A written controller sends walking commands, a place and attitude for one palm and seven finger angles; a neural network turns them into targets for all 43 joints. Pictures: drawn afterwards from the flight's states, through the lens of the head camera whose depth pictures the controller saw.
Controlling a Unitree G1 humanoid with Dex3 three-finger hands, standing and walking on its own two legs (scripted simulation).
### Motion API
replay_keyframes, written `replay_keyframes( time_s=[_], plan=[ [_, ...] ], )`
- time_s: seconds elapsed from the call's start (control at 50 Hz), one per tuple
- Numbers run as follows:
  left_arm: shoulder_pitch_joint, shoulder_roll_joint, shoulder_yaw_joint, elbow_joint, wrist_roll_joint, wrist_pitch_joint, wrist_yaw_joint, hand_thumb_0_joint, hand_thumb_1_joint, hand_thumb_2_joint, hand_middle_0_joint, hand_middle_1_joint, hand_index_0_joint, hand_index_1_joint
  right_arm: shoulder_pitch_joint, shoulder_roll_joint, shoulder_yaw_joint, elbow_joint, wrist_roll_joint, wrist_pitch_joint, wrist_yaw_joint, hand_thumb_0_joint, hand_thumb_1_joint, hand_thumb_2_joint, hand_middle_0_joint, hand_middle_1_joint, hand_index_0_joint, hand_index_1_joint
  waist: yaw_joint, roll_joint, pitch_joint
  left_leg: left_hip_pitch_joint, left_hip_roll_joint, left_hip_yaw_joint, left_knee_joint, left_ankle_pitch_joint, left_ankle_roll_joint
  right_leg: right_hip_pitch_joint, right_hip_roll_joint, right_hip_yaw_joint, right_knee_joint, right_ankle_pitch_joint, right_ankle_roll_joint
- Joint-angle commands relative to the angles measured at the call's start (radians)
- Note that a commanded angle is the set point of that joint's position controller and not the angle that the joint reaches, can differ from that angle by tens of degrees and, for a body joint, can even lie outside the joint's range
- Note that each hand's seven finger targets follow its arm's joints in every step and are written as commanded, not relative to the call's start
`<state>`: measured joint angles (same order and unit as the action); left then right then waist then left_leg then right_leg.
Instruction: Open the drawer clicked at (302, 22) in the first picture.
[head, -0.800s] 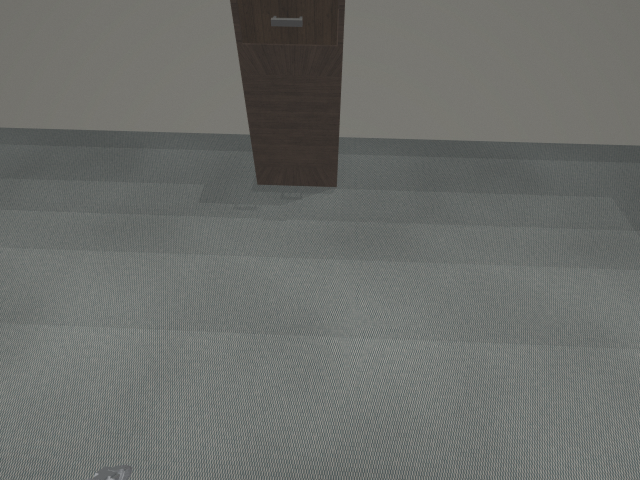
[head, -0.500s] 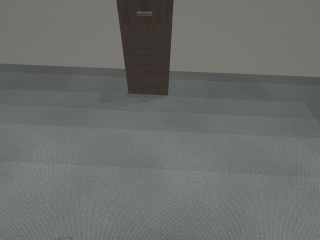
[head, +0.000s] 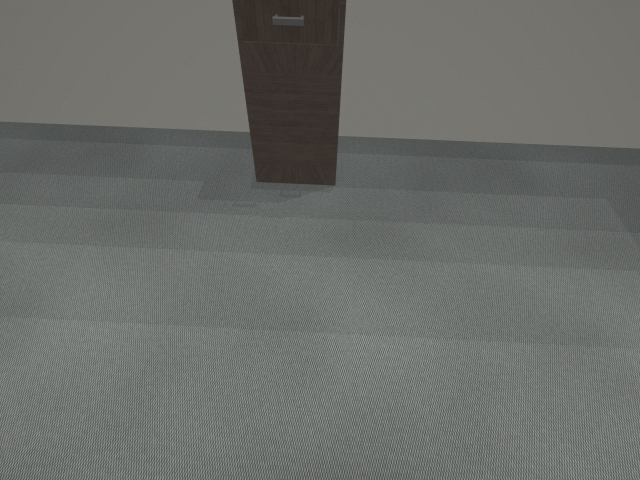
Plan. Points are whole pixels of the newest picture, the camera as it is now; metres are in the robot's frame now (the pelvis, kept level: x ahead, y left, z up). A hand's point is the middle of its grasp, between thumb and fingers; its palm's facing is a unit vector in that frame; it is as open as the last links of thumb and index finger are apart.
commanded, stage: stand and wait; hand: left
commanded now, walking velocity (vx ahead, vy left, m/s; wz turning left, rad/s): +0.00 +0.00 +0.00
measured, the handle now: (288, 19) +1.54 +0.20 -0.01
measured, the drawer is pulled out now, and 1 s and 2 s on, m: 0.00 0.00 0.00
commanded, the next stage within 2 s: look at it before walking up in 0.02 s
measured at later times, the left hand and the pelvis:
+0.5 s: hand out of the picture +0.08 +0.25 -0.15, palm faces -0.02 -0.94 -0.33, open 7.4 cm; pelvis +0.00 +0.00 +0.00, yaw +0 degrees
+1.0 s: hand out of the picture +0.05 +0.21 -0.19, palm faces +0.01 -0.98 -0.21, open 7.4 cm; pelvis +0.04 +0.01 -0.01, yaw +0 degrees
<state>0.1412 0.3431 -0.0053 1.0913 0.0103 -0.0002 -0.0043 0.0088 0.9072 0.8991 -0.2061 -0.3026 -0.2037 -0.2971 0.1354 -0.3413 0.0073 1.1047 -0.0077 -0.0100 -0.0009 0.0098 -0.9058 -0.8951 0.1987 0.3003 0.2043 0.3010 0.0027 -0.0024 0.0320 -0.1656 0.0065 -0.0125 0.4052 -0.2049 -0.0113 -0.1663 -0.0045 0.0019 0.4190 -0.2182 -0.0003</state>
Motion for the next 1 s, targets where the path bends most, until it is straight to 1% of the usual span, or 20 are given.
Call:
replay_keyframes(
  time_s=[0.0, 0.16, 0.24, 0.34, 0.4, 0.48, 0.58, 0.6, 0.72, 0.74, 0.76, 0.8, 0.82, 0.84, 0.88, 0.9, 0.92, 0.94, 0.96, 0.98],
  plan=[
    [-0.046, 0.207, 0.037, -0.066, 0.001, -0.019, 0.013, 0.0, 0.9, 0.9, -0.2, -0.3, -0.2, -0.3, -0.056, -0.203, -0.044, -0.062, -0.002, -0.024, -0.011, 0.0, -0.9, -0.9, 0.2, 0.3, 0.2, 0.3, 0.0, 0.0, -0.047, -0.003, 0.107, -0.097, -0.084, 0.067, 0.043, -0.009, -0.112, 0.109, -0.095, 0.015, -0.033],
    [-0.049, 0.204, 0.036, -0.068, 0.001, -0.022, 0.013, 0.0, 0.9, 0.9, -0.2, -0.3, -0.2, -0.3, -0.064, -0.204, -0.044, -0.06, -0.001, -0.027, -0.011, 0.0, -0.9, -0.9, 0.2, 0.3, 0.2, 0.3, 0.0, -0.001, -0.062, 0.022, 0.111, -0.094, -0.084, 0.119, 0.041, 0.003, -0.112, 0.103, -0.09, 0.081, -0.031],
    [-0.048, 0.203, 0.037, -0.068, 0.002, -0.021, 0.013, 0.0, 0.9, 0.9, -0.2, -0.3, -0.2, -0.3, -0.069, -0.201, -0.042, -0.06, -0.001, -0.026, -0.011, 0.0, -0.9, -0.9, 0.2, 0.3, 0.2, 0.3, 0.002, -0.007, -0.047, 0.015, 0.109, -0.093, -0.089, 0.106, 0.041, 0.0, -0.113, 0.105, -0.097, 0.069, -0.031],
    [-0.045, 0.203, 0.037, -0.069, 0.001, -0.023, 0.014, 0.0, 0.9, 0.9, -0.2, -0.3, -0.2, -0.3, -0.068, -0.201, -0.044, -0.06, -0.001, -0.027, -0.011, 0.0, -0.9, -0.9, 0.2, 0.3, 0.2, 0.3, 0.0, 0.004, -0.071, 0.034, 0.112, -0.092, -0.086, 0.132, 0.04, 0.015, -0.115, 0.102, -0.095, 0.099, -0.031],
    [-0.041, 0.205, 0.037, -0.068, 0.002, -0.025, 0.014, 0.0, 0.9, 0.9, -0.2, -0.3, -0.2, -0.3, -0.067, -0.2, -0.043, -0.059, 0.001, -0.026, -0.011, 0.0, -0.9, -0.9, 0.2, 0.3, 0.2, 0.3, 0.0, -0.006, -0.075, 0.04, 0.112, -0.086, -0.08, 0.146, 0.039, 0.02, -0.119, 0.102, -0.098, 0.124, -0.031],
    [-0.041, 0.206, 0.036, -0.066, 0.001, -0.025, 0.015, 0.0, 0.9, 0.9, -0.2, -0.3, -0.2, -0.3, -0.071, -0.204, -0.043, -0.058, 0.001, -0.024, -0.011, 0.0, -0.9, -0.9, 0.2, 0.3, 0.2, 0.3, -0.001, -0.012, -0.061, 0.045, 0.112, -0.086, -0.082, 0.144, 0.037, 0.011, -0.117, 0.105, -0.103, 0.125, -0.032],
    [-0.04, 0.207, 0.035, -0.063, 0.002, -0.024, 0.014, 0.0, 0.9, 0.9, -0.2, -0.3, -0.2, -0.3, -0.073, -0.202, -0.042, -0.055, 0.001, -0.022, -0.01, 0.0, -0.9, -0.9, 0.2, 0.3, 0.2, 0.3, 0.002, 0.001, -0.043, 0.034, 0.111, -0.086, -0.092, 0.112, 0.037, 0.003, -0.117, 0.107, -0.116, 0.082, -0.03],
    [-0.037, 0.207, 0.036, -0.062, 0.002, -0.024, 0.014, 0.0, 0.9, 0.9, -0.2, -0.3, -0.2, -0.3, -0.071, -0.2, -0.042, -0.056, 0.001, -0.022, -0.01, 0.0, -0.9, -0.9, 0.2, 0.3, 0.2, 0.3, 0.0, -0.007, -0.058, 0.041, 0.111, -0.087, -0.089, 0.116, 0.037, 0.01, -0.117, 0.11, -0.116, 0.088, -0.031],
    [-0.041, 0.207, 0.035, -0.061, 0.002, -0.024, 0.014, 0.0, 0.9, 0.9, -0.2, -0.3, -0.2, -0.3, -0.07, -0.204, -0.042, -0.053, 0.001, -0.024, -0.011, 0.0, -0.9, -0.9, 0.2, 0.3, 0.2, 0.3, -0.001, -0.001, -0.062, 0.045, 0.114, -0.086, -0.095, 0.133, 0.036, 0.019, -0.114, 0.105, -0.109, 0.111, -0.029],
    [0.002, 0.123, 0.018, -0.04, -0.001, -0.014, 0.017, 0.0, 0.9, 0.9, -0.2, -0.3, -0.2, -0.3, -0.041, -0.123, -0.021, -0.035, -0.004, -0.015, -0.008, 0.0, -0.9, -0.9, 0.2, 0.3, 0.2, 0.3, 0.002, 0.002, -0.075, 0.046, 0.11, -0.074, -0.09, 0.083, 0.027, 0.023, -0.115, 0.098, -0.115, 0.046, -0.017],
    [0.039, 0.079, 0.007, -0.028, 0.002, -0.003, 0.018, 0.0, 0.9, 0.9, -0.2, -0.3, -0.2, -0.3, -0.001, -0.071, -0.009, -0.023, -0.008, -0.005, -0.005, 0.0, -0.9, -0.9, 0.2, 0.3, 0.2, 0.3, 0.001, -0.008, -0.072, 0.033, 0.1, -0.063, -0.079, -0.006, 0.019, 0.018, -0.106, 0.099, -0.107, -0.07, -0.011],
    [0.08, 0.087, 0.015, -0.024, 0.01, 0.008, 0.01, 0.0, 0.9, 0.9, -0.2, -0.3, -0.2, -0.3, 0.029, -0.067, -0.015, -0.022, -0.015, 0.006, -0.001, 0.0, -0.9, -0.9, 0.2, 0.3, 0.2, 0.3, 0.008, -0.042, 0.006, -0.053, 0.076, -0.051, -0.058, -0.243, 0.024, -0.035, -0.103, 0.132, -0.128, -0.305, -0.024],
    [0.098, 0.092, 0.021, -0.03, 0.012, 0.01, 0.005, 0.0, 0.9, 0.9, -0.2, -0.3, -0.2, -0.3, 0.037, -0.064, -0.017, -0.029, -0.018, 0.008, 0.0, 0.0, -0.9, -0.9, 0.2, 0.3, 0.2, 0.3, 0.013, -0.064, 0.048, -0.11, 0.061, -0.047, -0.036, -0.308, 0.025, -0.052, -0.108, 0.163, -0.143, -0.382, -0.037],
    [0.117, 0.095, 0.027, -0.033, 0.013, 0.01, 0.002, 0.0, 0.9, 0.9, -0.2, -0.3, -0.2, -0.3, 0.043, -0.06, -0.019, -0.036, -0.02, 0.008, 0.001, 0.0, -0.9, -0.9, 0.2, 0.3, 0.2, 0.3, 0.016, -0.075, 0.069, -0.144, 0.047, -0.035, 0.001, -0.326, 0.026, -0.063, -0.119, 0.191, -0.152, -0.429, -0.054],
    [0.163, 0.104, 0.039, -0.037, 0.011, 0.004, 0.0, 0.0, 0.9, 0.9, -0.2, -0.3, -0.2, -0.3, 0.064, -0.041, -0.021, -0.047, -0.018, -0.001, 0.0, 0.0, -0.9, -0.9, 0.2, 0.3, 0.2, 0.3, 0.022, -0.118, 0.076, -0.193, 0.025, 0.009, 0.107, -0.28, 0.026, -0.032, -0.16, 0.248, -0.17, -0.452, -0.095],
    [0.174, 0.104, 0.047, -0.039, 0.009, -0.002, 0.001, 0.0, 0.9, 0.9, -0.2, -0.3, -0.2, -0.3, 0.084, -0.026, -0.022, -0.053, -0.016, -0.009, 0.0, 0.0, -0.9, -0.9, 0.2, 0.3, 0.2, 0.3, 0.014, -0.124, 0.061, -0.198, 0.026, 0.03, 0.15, -0.238, 0.027, -0.016, -0.191, 0.27, -0.174, -0.435, -0.116],
    [0.181, 0.103, 0.052, -0.044, 0.007, -0.007, 0.002, 0.0, 0.9, 0.9, -0.2, -0.3, -0.2, -0.3, 0.098, -0.018, -0.026, -0.054, -0.015, -0.015, 0.0, 0.0, -0.9, -0.9, 0.2, 0.3, 0.2, 0.3, 0.008, -0.13, 0.059, -0.177, 0.031, 0.043, 0.167, -0.216, 0.028, -0.031, -0.206, 0.275, -0.167, -0.409, -0.129],
    [0.177, 0.093, 0.055, -0.05, 0.007, -0.012, 0.003, 0.0, 0.9, 0.9, -0.2, -0.3, -0.2, -0.3, 0.121, -0.011, -0.028, -0.054, -0.013, -0.021, -0.001, 0.0, -0.9, -0.9, 0.2, 0.3, 0.2, 0.3, -0.005, -0.107, 0.065, -0.144, 0.039, 0.05, 0.15, -0.204, 0.03, -0.06, -0.205, 0.262, -0.147, -0.372, -0.135],
    [0.165, 0.078, 0.057, -0.055, 0.008, -0.015, 0.002, 0.0, 0.9, 0.9, -0.2, -0.3, -0.2, -0.3, 0.158, 0.002, -0.03, -0.045, -0.011, -0.028, -0.001, 0.0, -0.9, -0.9, 0.2, 0.3, 0.2, 0.3, -0.023, -0.086, 0.069, -0.092, 0.045, 0.047, 0.106, -0.19, 0.034, -0.092, -0.18, 0.213, -0.097, -0.314, -0.126],
    [0.151, 0.052, 0.054, -0.061, 0.009, -0.015, 0.0, 0.0, 0.9, 0.9, -0.2, -0.3, -0.2, -0.3, 0.204, -0.006, -0.036, -0.031, -0.011, -0.032, -0.001, 0.0, -0.9, -0.9, 0.2, 0.3, 0.2, 0.3, -0.042, -0.018, 0.087, -0.012, 0.068, 0.004, 0.045, -0.199, 0.047, -0.172, -0.124, 0.147, -0.012, -0.282, -0.103]
  ],
)
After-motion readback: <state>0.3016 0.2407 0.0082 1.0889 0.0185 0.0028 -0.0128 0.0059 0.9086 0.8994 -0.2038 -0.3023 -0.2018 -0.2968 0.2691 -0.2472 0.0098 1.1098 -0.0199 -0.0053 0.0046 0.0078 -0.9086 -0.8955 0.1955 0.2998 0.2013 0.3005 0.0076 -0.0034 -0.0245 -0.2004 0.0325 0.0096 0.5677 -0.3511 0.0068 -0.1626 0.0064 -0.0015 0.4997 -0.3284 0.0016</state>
